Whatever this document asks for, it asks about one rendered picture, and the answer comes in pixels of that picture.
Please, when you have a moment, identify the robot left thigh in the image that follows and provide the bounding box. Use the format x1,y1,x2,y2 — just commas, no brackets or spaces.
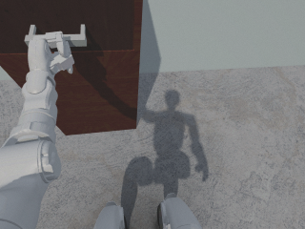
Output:
93,205,125,229

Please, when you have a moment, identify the robot left hand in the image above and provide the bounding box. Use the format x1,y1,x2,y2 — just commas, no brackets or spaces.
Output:
28,31,75,78

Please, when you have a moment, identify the robot right thigh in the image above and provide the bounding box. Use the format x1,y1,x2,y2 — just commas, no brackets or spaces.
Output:
160,198,203,229

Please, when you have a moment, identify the drawer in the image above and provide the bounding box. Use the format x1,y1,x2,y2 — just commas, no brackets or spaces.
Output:
0,0,133,53

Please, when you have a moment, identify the robot thigh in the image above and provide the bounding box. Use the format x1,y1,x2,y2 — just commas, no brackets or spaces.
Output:
160,198,203,229
93,205,125,229

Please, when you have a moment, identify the cabinet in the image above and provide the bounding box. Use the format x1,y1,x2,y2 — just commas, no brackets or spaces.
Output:
0,0,143,135

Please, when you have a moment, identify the handle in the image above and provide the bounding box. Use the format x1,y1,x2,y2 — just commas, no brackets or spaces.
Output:
24,24,87,47

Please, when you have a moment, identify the left robot upper arm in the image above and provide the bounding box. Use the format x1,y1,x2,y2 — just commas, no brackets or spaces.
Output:
0,139,62,229

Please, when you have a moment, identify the left robot forearm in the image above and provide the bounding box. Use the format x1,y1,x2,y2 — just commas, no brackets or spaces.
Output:
0,70,58,149

